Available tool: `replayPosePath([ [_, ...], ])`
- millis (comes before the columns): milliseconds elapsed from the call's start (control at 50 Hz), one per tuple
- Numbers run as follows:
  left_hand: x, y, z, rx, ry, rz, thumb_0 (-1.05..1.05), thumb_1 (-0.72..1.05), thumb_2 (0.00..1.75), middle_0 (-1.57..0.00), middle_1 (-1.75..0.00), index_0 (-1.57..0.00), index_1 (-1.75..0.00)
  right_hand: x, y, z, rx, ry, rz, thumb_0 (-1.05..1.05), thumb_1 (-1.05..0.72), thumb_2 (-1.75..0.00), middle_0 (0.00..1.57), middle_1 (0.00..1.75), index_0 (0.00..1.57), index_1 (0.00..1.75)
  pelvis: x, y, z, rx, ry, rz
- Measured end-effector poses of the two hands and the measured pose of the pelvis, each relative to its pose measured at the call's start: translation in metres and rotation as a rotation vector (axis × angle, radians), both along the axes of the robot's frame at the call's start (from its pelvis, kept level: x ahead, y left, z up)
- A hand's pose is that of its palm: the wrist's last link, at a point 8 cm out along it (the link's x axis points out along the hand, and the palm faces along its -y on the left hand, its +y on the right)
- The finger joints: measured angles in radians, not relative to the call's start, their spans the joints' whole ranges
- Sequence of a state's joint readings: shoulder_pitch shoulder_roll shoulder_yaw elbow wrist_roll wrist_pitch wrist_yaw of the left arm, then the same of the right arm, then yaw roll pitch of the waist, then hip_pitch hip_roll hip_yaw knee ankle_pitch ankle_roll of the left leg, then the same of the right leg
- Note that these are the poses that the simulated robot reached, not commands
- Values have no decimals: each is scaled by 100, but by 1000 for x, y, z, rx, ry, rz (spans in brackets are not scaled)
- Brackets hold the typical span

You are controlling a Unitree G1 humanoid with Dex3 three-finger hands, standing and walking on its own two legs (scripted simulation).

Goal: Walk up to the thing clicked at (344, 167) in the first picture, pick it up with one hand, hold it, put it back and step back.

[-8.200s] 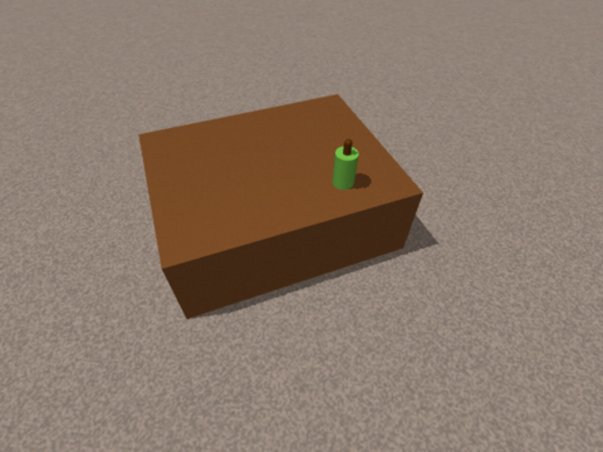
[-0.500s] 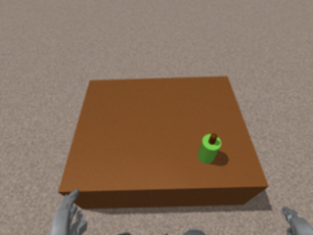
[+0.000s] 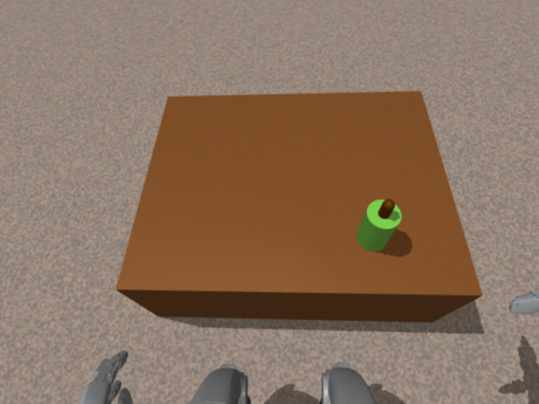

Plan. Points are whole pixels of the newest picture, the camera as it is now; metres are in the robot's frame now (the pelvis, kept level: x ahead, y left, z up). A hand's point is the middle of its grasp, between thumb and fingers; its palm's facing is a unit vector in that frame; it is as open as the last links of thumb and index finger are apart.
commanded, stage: go down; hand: right
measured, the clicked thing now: (380, 221) +0.53 -0.22 -0.28
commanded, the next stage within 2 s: approach in 1.06 s
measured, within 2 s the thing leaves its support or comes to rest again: neither
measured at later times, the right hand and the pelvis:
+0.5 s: hand out of the picture +0.39 -0.39 -0.01, palm faces +0.24 +0.96 -0.14, open 17.3 cm; pelvis -0.01 +0.00 -0.02, yaw +1 degrees
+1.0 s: hand out of the picture +0.42 -0.41 +0.00, palm faces +0.24 +0.96 -0.11, open 17.4 cm; pelvis -0.01 -0.02 -0.03, yaw +2 degrees
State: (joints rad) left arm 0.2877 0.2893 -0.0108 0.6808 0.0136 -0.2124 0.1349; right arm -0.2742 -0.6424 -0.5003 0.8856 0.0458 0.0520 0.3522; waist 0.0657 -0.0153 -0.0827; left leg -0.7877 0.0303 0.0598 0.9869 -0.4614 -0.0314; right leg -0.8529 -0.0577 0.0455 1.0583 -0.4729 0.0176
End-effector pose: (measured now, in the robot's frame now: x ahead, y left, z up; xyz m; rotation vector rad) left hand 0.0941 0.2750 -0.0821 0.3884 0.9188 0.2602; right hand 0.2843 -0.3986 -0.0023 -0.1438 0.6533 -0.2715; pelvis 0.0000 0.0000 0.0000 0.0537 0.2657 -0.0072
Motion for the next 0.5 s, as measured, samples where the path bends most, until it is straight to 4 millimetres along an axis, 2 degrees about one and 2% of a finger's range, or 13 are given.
replayPosePath([
  [100,-25,7,-9,13,101,6,1,92,88,-20,-30,-21,-30,16,-11,0,4,-91,7,-1,54,-4,5,6,5,6,-5,0,-7,-2,33,8],
  [200,-39,9,-15,20,171,-1,1,92,89,-20,-30,-21,-30,31,-19,1,10,-166,9,-1,54,-5,4,6,5,6,-8,1,-14,0,59,12],
  [500,-44,0,-21,13,249,-39,1,93,88,-20,-31,-22,-29,69,-41,10,14,-291,17,-1,50,-5,6,5,6,5,-11,-4,-24,20,112,17],
])
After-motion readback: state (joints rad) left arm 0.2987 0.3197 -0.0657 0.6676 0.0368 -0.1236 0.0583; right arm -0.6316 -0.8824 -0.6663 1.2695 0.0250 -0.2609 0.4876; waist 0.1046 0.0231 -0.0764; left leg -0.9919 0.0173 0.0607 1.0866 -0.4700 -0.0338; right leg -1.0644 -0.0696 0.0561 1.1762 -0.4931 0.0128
